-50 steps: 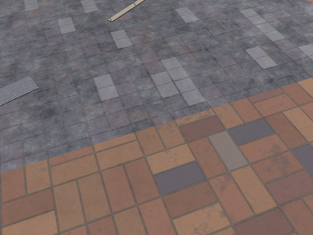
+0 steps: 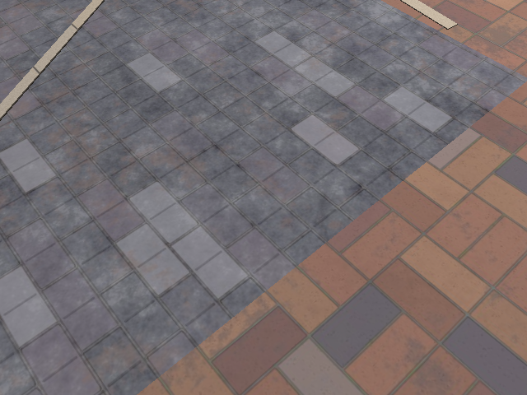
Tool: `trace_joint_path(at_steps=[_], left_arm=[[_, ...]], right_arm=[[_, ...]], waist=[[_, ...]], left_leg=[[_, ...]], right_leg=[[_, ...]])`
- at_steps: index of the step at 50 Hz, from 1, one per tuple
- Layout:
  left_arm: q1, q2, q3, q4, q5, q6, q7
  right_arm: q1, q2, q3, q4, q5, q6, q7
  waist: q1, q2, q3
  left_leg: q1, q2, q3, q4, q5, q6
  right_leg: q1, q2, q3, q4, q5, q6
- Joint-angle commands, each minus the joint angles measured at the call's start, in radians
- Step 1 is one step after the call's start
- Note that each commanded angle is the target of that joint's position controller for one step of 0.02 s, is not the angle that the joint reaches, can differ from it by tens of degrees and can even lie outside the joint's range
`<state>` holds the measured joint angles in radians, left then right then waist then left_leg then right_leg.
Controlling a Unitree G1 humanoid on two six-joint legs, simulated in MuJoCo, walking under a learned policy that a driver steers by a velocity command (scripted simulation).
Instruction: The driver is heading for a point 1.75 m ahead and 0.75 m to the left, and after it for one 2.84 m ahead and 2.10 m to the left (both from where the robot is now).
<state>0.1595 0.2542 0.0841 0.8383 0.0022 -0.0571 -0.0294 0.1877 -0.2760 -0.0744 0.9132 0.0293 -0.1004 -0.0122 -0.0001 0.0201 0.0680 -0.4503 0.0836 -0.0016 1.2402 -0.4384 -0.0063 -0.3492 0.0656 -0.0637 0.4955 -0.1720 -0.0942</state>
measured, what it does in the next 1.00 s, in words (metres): walks ahead, turning left: left foot, then right foot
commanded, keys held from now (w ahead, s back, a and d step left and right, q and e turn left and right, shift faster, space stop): q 1.00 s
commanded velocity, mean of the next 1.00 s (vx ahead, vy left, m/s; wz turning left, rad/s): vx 0.07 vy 0.00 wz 0.45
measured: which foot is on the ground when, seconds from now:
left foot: up 0.00-0.36, down 0.38-0.80, up 0.82-1.00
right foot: down 0.00-0.38, up 0.40-0.78, down 0.80-1.00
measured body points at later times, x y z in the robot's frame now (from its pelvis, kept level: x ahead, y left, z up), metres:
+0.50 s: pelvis +0.15 +0.04 +0.00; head +0.20 +0.06 +0.45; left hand +0.26 +0.34 -0.12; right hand +0.34 -0.21 -0.11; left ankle +0.20 +0.13 -0.73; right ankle +0.10 -0.10 -0.64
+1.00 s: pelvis +0.19 +0.00 +0.01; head +0.24 -0.01 +0.46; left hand +0.14 +0.30 -0.09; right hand +0.48 -0.18 -0.10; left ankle +0.12 +0.11 -0.65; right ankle +0.26 -0.10 -0.73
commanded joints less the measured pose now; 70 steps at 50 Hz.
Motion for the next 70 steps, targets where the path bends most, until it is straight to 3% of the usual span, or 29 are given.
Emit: trace_joint_path(at_steps=[1,7,13,16,18,19,20,21,22,24,28,36,39,40,41,42,43,45,49,53,57,59,60,61,62,63,64,66,70], left_arm=[[0.005,0.088,0.012,-0.034,0.018,-0.031,0.008],[-0.033,0.122,0.011,-0.006,0.021,-0.023,0.053],[-0.002,0.142,0.015,0.012,0.005,0.030,0.081],[-0.027,0.157,0.022,-0.006,-0.012,0.056,0.092],[-0.042,0.164,0.024,-0.020,-0.024,0.066,0.101],[-0.026,0.159,0.022,-0.037,-0.006,0.058,0.097],[-0.013,0.072,-0.002,-0.076,0.041,0.047,0.079],[-0.019,0.088,-0.005,-0.074,0.022,0.034,0.060],[-0.062,0.117,0.003,-0.080,-0.017,0.030,0.050],[-0.096,0.132,0.012,-0.070,-0.004,0.044,0.065],[-0.067,0.095,0.007,-0.069,-0.005,0.059,0.078],[-0.066,0.116,0.010,-0.073,-0.011,0.042,0.064],[0.026,0.130,0.020,-0.049,-0.010,0.023,0.048],[0.066,0.195,0.037,-0.045,0.006,0.024,0.051],[0.036,0.287,0.054,-0.054,0.030,0.036,0.059],[0.010,0.242,0.042,-0.084,0.060,0.031,0.057],[-0.052,0.189,0.028,-0.112,0.051,0.029,0.064],[-0.105,0.142,0.016,-0.127,0.014,0.032,0.073],[-0.013,0.159,0.016,-0.116,0.014,0.051,0.091],[0.022,0.212,0.036,-0.120,0.007,0.060,0.087],[0.013,0.234,0.042,-0.120,-0.016,0.059,0.061],[-0.006,0.197,0.023,-0.106,-0.034,0.059,0.052],[0.044,0.141,0.001,-0.081,-0.024,0.050,0.042],[0.064,0.048,-0.036,-0.095,0.032,0.037,0.023],[0.070,0.043,-0.038,-0.104,0.022,0.033,0.019],[0.022,0.129,-0.020,-0.102,0.003,0.042,0.029],[0.001,0.158,-0.008,-0.102,-0.013,0.050,0.033],[0.026,0.191,0.012,-0.075,-0.010,0.075,0.054],[0.071,0.169,0.025,-0.071,-0.028,0.093,0.066]], right_arm=[[0.105,-0.073,-0.023,-0.004,-0.005,0.031,-0.008],[0.007,-0.050,-0.013,-0.041,-0.016,0.050,-0.002],[-0.087,-0.060,-0.012,-0.114,-0.018,0.063,0.031],[-0.070,-0.070,-0.018,-0.139,-0.017,0.064,0.052],[0.049,-0.103,-0.036,-0.123,-0.019,0.054,0.056],[0.118,-0.194,-0.065,-0.124,-0.030,0.051,0.040],[0.140,-0.288,-0.082,-0.131,-0.046,0.059,0.021],[0.155,-0.226,-0.060,-0.148,-0.056,0.058,0.024],[0.076,-0.200,-0.057,-0.177,-0.044,0.057,0.023],[-0.027,-0.140,-0.042,-0.205,-0.008,0.071,0.009],[-0.034,-0.172,-0.053,-0.226,-0.027,0.096,-0.012],[-0.061,-0.184,-0.057,-0.270,-0.024,0.125,-0.025],[-0.083,-0.169,-0.049,-0.290,-0.013,0.139,-0.032],[-0.060,-0.130,-0.037,-0.299,-0.016,0.141,-0.034],[-0.033,-0.083,-0.027,-0.329,-0.013,0.134,-0.029],[-0.034,-0.166,-0.049,-0.333,-0.029,0.117,-0.020],[-0.008,-0.217,-0.069,-0.307,-0.019,0.117,-0.014],[0.031,-0.187,-0.070,-0.267,-0.019,0.137,-0.019],[-0.060,-0.113,-0.041,-0.327,-0.003,0.146,-0.008],[-0.101,-0.085,-0.021,-0.375,-0.012,0.144,0.009],[-0.058,-0.102,-0.027,-0.370,-0.013,0.148,0.018],[0.024,-0.079,-0.025,-0.330,-0.021,0.146,0.020],[0.047,-0.094,-0.025,-0.320,-0.026,0.145,0.013],[0.079,-0.153,-0.028,-0.324,-0.040,0.143,-0.003],[0.015,-0.131,-0.010,-0.327,-0.068,0.133,-0.001],[-0.016,-0.090,-0.003,-0.327,-0.078,0.115,0.010],[-0.047,-0.091,-0.003,-0.312,-0.081,0.101,0.012],[-0.084,-0.131,-0.015,-0.300,-0.061,0.086,0.004],[-0.083,-0.126,-0.021,-0.278,-0.046,0.094,-0.023]], waist=[[-0.036,-0.046,-0.158],[-0.021,-0.099,-0.130],[0.022,-0.100,-0.102],[0.005,-0.114,-0.098],[-0.062,-0.083,-0.157],[-0.085,0.039,-0.231],[-0.032,0.276,-0.309],[-0.065,0.202,-0.455],[-0.059,0.124,-0.375],[-0.021,-0.007,-0.221],[0.010,0.087,-0.200],[-0.013,0.157,-0.200],[0.037,0.153,-0.193],[0.031,0.052,-0.203],[-0.028,-0.259,-0.162],[-0.011,-0.295,-0.163],[-0.034,-0.201,-0.149],[-0.043,-0.141,-0.115],[0.024,-0.173,-0.096],[0.057,-0.202,-0.138],[0.041,-0.219,-0.140],[-0.011,-0.187,-0.142],[-0.011,-0.123,-0.166],[0.018,0.109,-0.242],[0.040,0.229,-0.238],[-0.005,0.162,-0.212],[0.003,0.170,-0.163],[0.003,0.175,-0.114],[0.009,0.122,-0.096]], left_leg=[[-0.054,0.058,-0.056,-0.057,0.078,0.004],[-0.068,0.018,-0.026,-0.405,0.380,-0.019],[-0.136,-0.006,0.021,-0.540,0.320,-0.001],[-0.112,-0.041,0.061,-0.593,0.205,0.035],[0.086,-0.097,0.085,-0.771,0.379,0.088],[0.297,0.002,-0.099,-0.794,0.790,0.154],[0.558,0.251,-0.456,-0.759,1.299,0.352],[0.636,0.299,-0.579,-0.801,1.136,0.439],[0.571,0.261,-0.490,-0.821,0.986,0.400],[0.378,0.173,-0.364,-0.866,0.726,0.298],[0.242,0.089,-0.309,-0.901,0.636,0.260],[0.195,0.058,-0.422,-0.897,0.325,0.208],[0.147,0.004,-0.427,-0.821,0.307,0.150],[0.038,-0.057,-0.364,-0.695,0.166,0.098],[-0.180,-0.233,-0.153,-0.476,-0.114,0.041],[-0.208,-0.182,-0.154,-0.230,-0.194,0.002],[-0.193,-0.153,-0.168,-0.115,-0.121,-0.008],[-0.213,-0.136,-0.131,-0.022,-0.003,-0.041],[-0.251,-0.100,-0.054,-0.114,0.081,-0.085],[-0.123,-0.055,-0.010,-0.335,0.041,-0.085],[0.052,-0.087,0.046,-0.555,0.060,-0.039],[0.244,-0.110,0.055,-0.847,0.258,0.015],[0.409,-0.065,-0.012,-0.926,0.404,0.037],[0.593,0.162,-0.261,-0.888,0.779,0.087],[0.466,0.296,-0.320,-0.858,0.833,0.246],[0.373,0.250,-0.284,-0.889,0.671,0.276],[0.348,0.202,-0.236,-0.902,0.588,0.244],[0.305,0.192,-0.189,-0.915,0.579,0.218],[0.307,0.209,-0.114,-0.919,0.630,0.245]], right_leg=[[0.161,-0.301,0.198,-0.214,0.682,-0.167],[0.183,-0.244,-0.019,-0.251,0.707,-0.099],[0.347,-0.316,-0.027,-0.176,0.643,-0.097],[0.372,-0.343,-0.019,-0.060,0.701,-0.078],[0.333,-0.283,-0.070,0.149,0.762,-0.009],[0.177,-0.198,-0.094,0.370,0.518,0.063],[-0.166,-0.001,-0.081,0.694,-0.408,0.139],[-0.250,0.023,0.148,0.849,-0.540,0.134],[-0.313,-0.023,0.179,0.873,-0.478,0.124],[-0.316,-0.079,0.157,0.736,-0.355,0.132],[-0.173,-0.050,0.123,0.469,-0.267,0.159],[-0.049,-0.026,0.142,0.188,-0.167,0.158],[0.115,-0.039,0.124,-0.083,-0.029,0.117],[0.226,-0.195,0.249,-0.151,-0.017,0.063],[0.272,-0.407,0.509,-0.211,0.133,-0.077],[0.196,-0.511,0.626,-0.232,0.206,-0.192],[0.173,-0.463,0.517,-0.209,0.220,-0.173],[0.182,-0.340,0.328,-0.176,0.186,-0.082],[0.260,-0.312,0.198,-0.182,0.267,-0.104],[0.290,-0.353,0.153,-0.166,0.309,-0.121],[0.243,-0.365,0.138,-0.129,0.326,-0.115],[0.176,-0.329,0.122,-0.055,0.292,-0.065],[0.085,-0.290,0.091,-0.009,0.190,0.006],[-0.068,-0.205,0.013,0.170,-0.167,0.104],[-0.112,-0.167,0.042,0.219,-0.446,0.151],[-0.069,-0.184,0.082,0.272,-0.437,0.170],[-0.088,-0.172,0.087,0.313,-0.404,0.173],[-0.116,-0.156,0.110,0.415,-0.363,0.182],[-0.185,-0.120,0.109,0.602,-0.323,0.191]])
Velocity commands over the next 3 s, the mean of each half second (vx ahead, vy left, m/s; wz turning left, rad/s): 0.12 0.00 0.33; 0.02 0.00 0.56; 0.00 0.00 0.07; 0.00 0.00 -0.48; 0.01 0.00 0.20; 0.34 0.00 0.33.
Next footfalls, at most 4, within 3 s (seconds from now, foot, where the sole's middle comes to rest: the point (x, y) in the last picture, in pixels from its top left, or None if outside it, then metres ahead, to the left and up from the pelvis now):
0.38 left None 0.24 0.14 -0.77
0.80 right None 0.29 -0.09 -0.77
1.20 left None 0.14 0.15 -0.77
1.66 right None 0.26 -0.07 -0.77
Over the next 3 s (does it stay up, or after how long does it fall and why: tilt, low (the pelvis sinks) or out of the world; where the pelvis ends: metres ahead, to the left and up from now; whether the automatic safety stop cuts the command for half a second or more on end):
stays up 0.28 0.17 0.01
